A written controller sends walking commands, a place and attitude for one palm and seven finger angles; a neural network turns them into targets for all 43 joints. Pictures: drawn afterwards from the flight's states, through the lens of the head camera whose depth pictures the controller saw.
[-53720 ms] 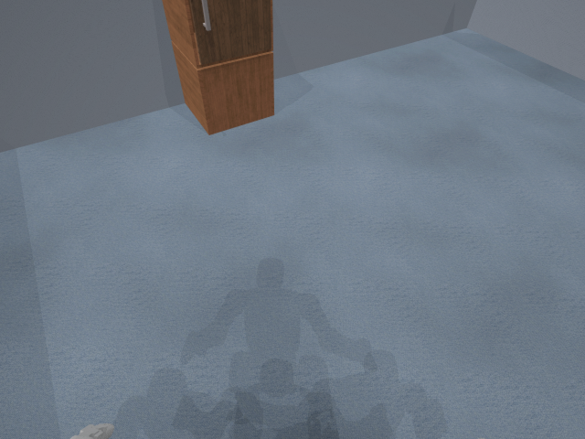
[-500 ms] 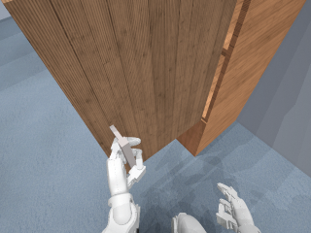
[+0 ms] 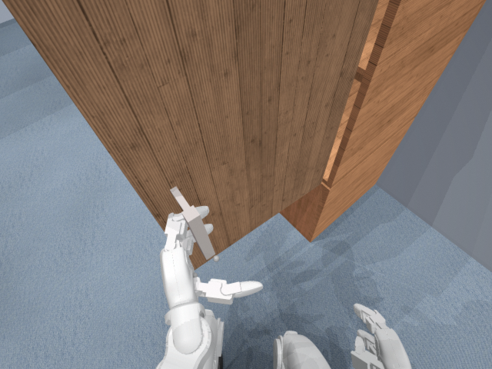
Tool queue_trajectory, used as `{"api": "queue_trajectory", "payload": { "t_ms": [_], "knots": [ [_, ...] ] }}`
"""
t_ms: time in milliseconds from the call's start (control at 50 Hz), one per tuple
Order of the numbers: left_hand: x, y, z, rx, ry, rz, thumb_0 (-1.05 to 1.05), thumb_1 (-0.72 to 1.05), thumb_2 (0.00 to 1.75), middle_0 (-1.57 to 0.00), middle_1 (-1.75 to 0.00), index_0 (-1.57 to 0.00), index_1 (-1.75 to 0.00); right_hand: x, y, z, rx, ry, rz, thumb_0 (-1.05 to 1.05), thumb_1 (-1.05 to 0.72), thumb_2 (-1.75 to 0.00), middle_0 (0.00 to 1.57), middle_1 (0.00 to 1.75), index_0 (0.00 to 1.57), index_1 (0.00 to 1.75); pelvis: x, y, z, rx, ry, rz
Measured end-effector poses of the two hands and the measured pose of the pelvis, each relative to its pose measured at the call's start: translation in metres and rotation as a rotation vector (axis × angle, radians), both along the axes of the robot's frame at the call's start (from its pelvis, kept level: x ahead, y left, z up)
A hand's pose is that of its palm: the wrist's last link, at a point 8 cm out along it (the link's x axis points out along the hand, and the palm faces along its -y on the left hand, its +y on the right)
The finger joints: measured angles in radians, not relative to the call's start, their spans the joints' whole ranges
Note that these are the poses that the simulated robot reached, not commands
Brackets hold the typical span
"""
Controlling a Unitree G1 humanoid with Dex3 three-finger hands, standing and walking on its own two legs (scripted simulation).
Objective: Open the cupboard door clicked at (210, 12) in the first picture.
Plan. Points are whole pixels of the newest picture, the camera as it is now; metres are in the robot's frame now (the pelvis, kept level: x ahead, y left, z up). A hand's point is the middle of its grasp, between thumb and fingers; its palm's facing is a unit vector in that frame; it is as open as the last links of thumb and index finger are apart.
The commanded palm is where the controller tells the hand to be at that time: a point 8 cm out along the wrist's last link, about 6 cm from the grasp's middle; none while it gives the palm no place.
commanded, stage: open thumb and fingers to let go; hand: left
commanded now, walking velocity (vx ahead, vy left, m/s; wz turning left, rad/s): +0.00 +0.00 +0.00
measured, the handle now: (194, 226) +0.33 +0.09 +0.04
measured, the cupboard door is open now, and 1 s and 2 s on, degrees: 85 88 88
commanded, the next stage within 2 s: slide the hand sideways off the handle in 0.22 s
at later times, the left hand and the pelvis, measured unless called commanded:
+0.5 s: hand (211, 282) +0.25 +0.06 +0.02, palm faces -0.20 -0.98 -0.01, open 16.1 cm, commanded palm +0.24 +0.09 +0.02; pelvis -0.01 +0.03 -0.01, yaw -1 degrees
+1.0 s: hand (192, 300) +0.23 +0.09 +0.02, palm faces -0.14 -0.99 +0.03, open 16.1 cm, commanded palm +0.20 +0.14 +0.02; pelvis -0.01 +0.05 -0.01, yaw -3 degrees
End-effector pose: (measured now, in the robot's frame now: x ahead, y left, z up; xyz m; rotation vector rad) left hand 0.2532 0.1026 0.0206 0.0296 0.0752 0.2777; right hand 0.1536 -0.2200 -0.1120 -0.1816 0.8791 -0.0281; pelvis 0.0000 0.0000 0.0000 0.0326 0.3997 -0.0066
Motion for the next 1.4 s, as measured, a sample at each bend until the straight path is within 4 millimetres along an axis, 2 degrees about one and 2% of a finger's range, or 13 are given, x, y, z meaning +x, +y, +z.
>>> {"api": "queue_trajectory", "payload": {
  "t_ms": [260, 360, 500, 680, 920, 1180, 1400],
  "knots": [
    [0.002, 0.001, 0.002, -0.003, 0.007, -0.069, -0.01, -0.49, 0.30, -0.22, -0.59, -0.26, -0.61, 0.011, 0.025, 0.014, 0.005, -0.049, 0.015, 0.01, -0.90, -0.90, 0.20, 0.30, 0.20, 0.30, 0.000, 0.016, 0.004, -0.023, -0.007, -0.005],
    [0.002, 0.004, 0.002, -0.006, 0.010, -0.095, -0.01, -0.50, 0.30, -0.27, -0.49, -0.29, -0.55, 0.016, 0.031, 0.020, 0.005, -0.066, 0.023, 0.01, -0.90, -0.90, 0.20, 0.30, 0.20, 0.30, 0.000, 0.021, 0.005, -0.031, -0.013, -0.004],
    [-0.011, 0.015, 0.000, -0.033, -0.052, -0.474, -0.01, -0.50, 0.30, -0.19, -0.37, -0.17, -0.40, 0.014, 0.030, 0.015, -0.003, -0.067, 0.001, 0.01, -0.90, -0.90, 0.20, 0.30, 0.20, 0.30, -0.005, 0.034, -0.007, -0.042, -0.008, 0.001],
    [-0.019, 0.010, 0.000, -0.086, -0.045, -0.439, -0.01, -0.50, 0.30, -0.16, -0.31, -0.17, -0.32, 0.002, 0.040, 0.011, 0.000, -0.033, -0.039, 0.01, -0.90, -0.90, 0.20, 0.30, 0.20, 0.30, -0.008, 0.049, -0.012, -0.046, -0.010, -0.024],
    [-0.032, 0.031, 0.002, -0.061, -0.029, -0.436, -0.01, -0.50, 0.30, -0.17, -0.31, -0.20, -0.32, 0.003, 0.056, 0.016, 0.022, -0.021, -0.030, 0.01, -0.90, -0.90, 0.20, 0.30, 0.20, 0.30, -0.008, 0.051, -0.008, -0.053, -0.022, -0.026],
    [-0.052, 0.054, 0.000, -0.059, -0.030, -0.409, -0.01, -0.50, 0.30, -0.17, -0.31, -0.20, -0.32, 0.024, 0.042, 0.020, -0.012, -0.087, -0.020, 0.01, -0.90, -0.90, 0.20, 0.30, 0.20, 0.30, -0.006, 0.044, -0.014, -0.053, -0.013, -0.023],
    [-0.069, 0.083, 0.001, -0.041, -0.015, -0.366, -0.01, -0.50, 0.30, -0.15, -0.30, -0.18, -0.31, 0.025, 0.034, 0.014, -0.017, -0.105, -0.040, 0.01, -0.90, -0.90, 0.20, 0.30, 0.20, 0.30, -0.007, 0.037, -0.019, -0.054, -0.013, -0.023]
  ]
}}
